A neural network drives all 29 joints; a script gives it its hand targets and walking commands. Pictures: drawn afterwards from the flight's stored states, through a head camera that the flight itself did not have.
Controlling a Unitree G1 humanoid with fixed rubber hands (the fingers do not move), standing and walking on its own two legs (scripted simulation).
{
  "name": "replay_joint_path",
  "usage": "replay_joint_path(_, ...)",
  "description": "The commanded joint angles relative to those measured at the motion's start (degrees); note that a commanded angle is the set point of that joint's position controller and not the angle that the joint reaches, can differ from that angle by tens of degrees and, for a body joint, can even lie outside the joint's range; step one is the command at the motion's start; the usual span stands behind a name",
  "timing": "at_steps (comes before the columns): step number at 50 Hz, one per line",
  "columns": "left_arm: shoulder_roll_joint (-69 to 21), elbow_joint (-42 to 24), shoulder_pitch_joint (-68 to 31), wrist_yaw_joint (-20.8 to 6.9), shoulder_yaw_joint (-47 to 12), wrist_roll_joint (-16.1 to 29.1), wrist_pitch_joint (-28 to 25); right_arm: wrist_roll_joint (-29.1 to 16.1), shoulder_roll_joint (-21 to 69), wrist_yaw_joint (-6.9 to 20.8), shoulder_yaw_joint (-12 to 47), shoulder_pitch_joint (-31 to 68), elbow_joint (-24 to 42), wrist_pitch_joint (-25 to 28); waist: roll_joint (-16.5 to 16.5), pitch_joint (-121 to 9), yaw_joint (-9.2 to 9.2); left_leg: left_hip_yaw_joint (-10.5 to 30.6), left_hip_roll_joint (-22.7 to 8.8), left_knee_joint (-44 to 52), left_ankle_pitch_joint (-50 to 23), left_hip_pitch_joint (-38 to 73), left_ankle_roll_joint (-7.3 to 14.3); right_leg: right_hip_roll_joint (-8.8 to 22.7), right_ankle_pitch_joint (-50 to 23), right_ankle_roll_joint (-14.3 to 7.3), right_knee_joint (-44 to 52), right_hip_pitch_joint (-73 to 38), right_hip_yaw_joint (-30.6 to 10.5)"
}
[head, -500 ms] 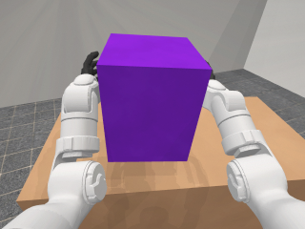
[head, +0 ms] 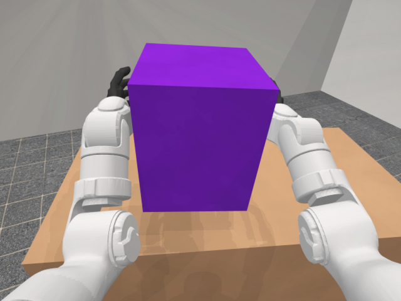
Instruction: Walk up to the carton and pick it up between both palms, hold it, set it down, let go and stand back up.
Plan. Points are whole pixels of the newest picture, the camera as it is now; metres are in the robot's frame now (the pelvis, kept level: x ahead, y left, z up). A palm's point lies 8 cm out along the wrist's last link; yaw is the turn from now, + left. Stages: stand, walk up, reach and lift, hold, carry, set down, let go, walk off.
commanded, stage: hold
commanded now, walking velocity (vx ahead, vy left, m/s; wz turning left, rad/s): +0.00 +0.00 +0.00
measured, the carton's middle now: (196, 127) +0.37 +0.00 +0.23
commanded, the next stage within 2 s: set down in 0.06 s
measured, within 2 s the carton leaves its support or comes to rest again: neither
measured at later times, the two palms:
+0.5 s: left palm (114, 108) +0.39 +0.16 +0.26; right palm (259, 129) +0.38 -0.13 +0.22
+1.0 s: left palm (118, 129) +0.40 +0.16 +0.21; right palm (253, 147) +0.38 -0.13 +0.17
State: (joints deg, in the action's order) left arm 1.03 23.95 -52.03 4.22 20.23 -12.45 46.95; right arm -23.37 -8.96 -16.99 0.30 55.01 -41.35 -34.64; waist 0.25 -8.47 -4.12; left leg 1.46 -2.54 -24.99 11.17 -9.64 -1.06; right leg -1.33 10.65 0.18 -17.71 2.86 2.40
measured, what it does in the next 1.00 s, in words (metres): stands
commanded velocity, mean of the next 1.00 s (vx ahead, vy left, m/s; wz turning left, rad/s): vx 0.00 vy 0.00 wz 0.00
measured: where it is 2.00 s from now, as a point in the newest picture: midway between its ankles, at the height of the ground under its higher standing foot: outside the picture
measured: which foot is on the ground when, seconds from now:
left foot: down 0.00-1.00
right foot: down 0.00-1.00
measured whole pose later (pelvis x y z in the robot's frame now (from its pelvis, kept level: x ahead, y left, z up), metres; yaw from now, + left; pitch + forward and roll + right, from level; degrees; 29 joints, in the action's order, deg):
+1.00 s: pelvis +0.00 +0.01 +0.00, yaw +0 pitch -6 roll -1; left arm -1.8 25.9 -46.7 0.2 19.3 -17.8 29.2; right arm -8.0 -1.0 -11.1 -7.8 42.2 -43.1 -10.3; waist 4.2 0.6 -2.2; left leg 1.1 -1.1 -21.2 9.8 -5.2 -0.3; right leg 0.1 9.9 0.9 -15.1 -1.2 2.3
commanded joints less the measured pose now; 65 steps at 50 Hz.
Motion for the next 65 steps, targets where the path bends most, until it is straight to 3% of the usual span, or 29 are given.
replay_joint_path(1, -37.9, -6.4, -45.6, -7.8, -26.9, 10.1, -3.1, -8.6, 41.4, 6.2, 15.3, 59.1, 24.0, 3.3, -2.7, -21.4, -1.13, 0.9, 4.6, 1.6, -16.3, 12.8, -1.3, -3.9, -12.9, 2.8, 2.7, 0.3, -2.2)
replay_joint_path(3, -37.5, -6.2, -45.2, -8.0, -26.1, 9.6, -3.0, -9.1, 41.7, 6.0, 16.2, 60.1, 25.4, 3.3, -2.2, -21.7, -0.36, 0.6, 4.9, 1.3, -17.3, 12.7, -1.3, -3.9, -14.6, 3.2, 2.6, -0.6, -2.2)
replay_joint_path(6, -35.4, -10.5, -46.2, -9.0, -26.2, 9.5, -3.1, -7.8, 40.7, 5.7, 15.1, 57.4, 22.6, 3.8, -2.5, -20.3, -1.0, 0.3, 5.4, 2.3, -19.4, 14.8, -1.7, -4.0, -16.4, 3.5, 2.8, -0.8, -1.2)
replay_joint_path(12, -34.9, -3.5, -46.5, -11.7, -21.5, 5.4, -8.2, -0.2, 40.6, 7.4, 10.3, 59.6, 19.6, 11.5, -1.2, -16.5, 0.01, -0.9, 5.1, 4.9, -13.0, 14.2, -0.5, -3.0, -10.5, 3.4, 4.1, -0.2, -0.3)
replay_joint_path(16, -31.9, 4.3, -42.6, -13.9, -15.8, -0.3, -11.4, 7.9, 38.2, 9.4, 3.7, 53.3, 8.5, 16.7, -1.1, -9.4, -0.17, -2.6, 4.8, 7.9, -7.2, 13.8, 0.5, -2.1, -3.5, 2.9, 5.7, -1.0, 0.5)
replay_joint_path(21, -32.1, 5.8, -38.0, -15.2, -15.7, -1.8, -14.3, 13.0, 36.8, 10.8, 2.5, 51.5, 9.2, 23.8, -1.2, -10.6, -0.21, -3.9, 5.0, 7.6, -12.9, 17.1, 0.4, -1.9, -7.5, 2.9, 5.5, -4.5, 1.7)
replay_joint_path(26, -36.1, 2.6, -35.2, -14.2, -21.1, -0.4, -16.3, 12.8, 37.3, 10.8, 7.3, 54.8, 17.9, 29.7, -1.5, -17.9, -0.13, -4.1, 5.0, 3.8, -23.5, 22.5, -0.8, -2.3, -15.5, 3.0, 4.3, -5.6, 3.2)
replay_joint_path(31, -39.8, -2.5, -34.5, -12.6, -27.7, 2.6, -17.0, 11.4, 37.8, 10.5, 11.1, 55.3, 23.4, 31.7, -3.3, -20.5, -0.48, -3.3, 4.6, 2.2, -25.2, 23.1, -2.1, -2.5, -14.1, 2.2, 4.0, -3.4, 3.5)
replay_joint_path(39, -39.3, -2.7, -32.5, -10.9, -29.7, 3.3, -17.7, 11.6, 38.4, 11.0, 11.7, 50.8, 21.9, 30.8, -3.9, -19.2, 0.34, -2.9, 4.3, 3.4, -20.0, 20.4, -1.9, -1.9, -11.6, 2.1, 4.1, -1.3, 2.9)
replay_joint_path(40, -39.3, 0.7, -30.4, -11.3, -28.1, 2.2, -17.6, 13.4, 38.4, 10.9, 10.7, 48.5, 21.0, 30.4, -3.6, -16.6, 0.5, -3.0, 4.4, 4.5, -16.0, 17.4, -0.6, -1.6, -9.1, 1.7, 4.5, -2.7, 2.9)
replay_joint_path(42, -38.6, 1.7, -29.7, -11.7, -26.4, 1.4, -17.7, 14.1, 38.6, 11.2, 9.9, 47.7, 19.5, 30.1, -2.7, -15.6, 1.17, -3.3, 4.3, 5.6, -13.6, 16.2, -0.2, -1.6, -8.5, 1.9, 4.4, -3.0, 2.8)
replay_joint_path(49, -39.0, 1.0, -27.0, -12.4, -25.9, 1.0, -18.8, 13.4, 39.0, 11.3, 11.6, 46.1, 20.5, 31.0, -2.0, -18.4, 1.45, -3.3, 4.5, 3.6, -22.0, 18.7, -1.3, -2.2, -16.3, 2.3, 3.6, -5.9, 2.8)
replay_joint_path(65, -40.6, -0.1, -26.0, -11.8, -30.5, 3.6, -23.0, 14.3, 41.4, 11.2, 14.2, 41.8, 22.3, 31.7, -3.0, -19.0, 1.39, -2.4, 4.2, 2.9, -24.0, 18.5, -2.6, -2.4, -17.5, 1.8, 3.4, -3.9, 2.4)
